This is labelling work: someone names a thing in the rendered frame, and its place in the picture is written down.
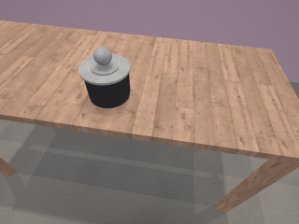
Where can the pot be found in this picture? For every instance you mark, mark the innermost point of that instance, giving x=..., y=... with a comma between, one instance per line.
x=109, y=96

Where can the knob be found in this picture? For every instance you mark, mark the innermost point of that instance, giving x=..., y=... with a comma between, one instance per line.
x=102, y=55

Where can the table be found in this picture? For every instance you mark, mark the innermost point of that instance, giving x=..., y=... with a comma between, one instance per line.
x=211, y=96

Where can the lid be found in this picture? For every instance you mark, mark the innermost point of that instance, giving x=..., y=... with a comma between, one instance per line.
x=102, y=75

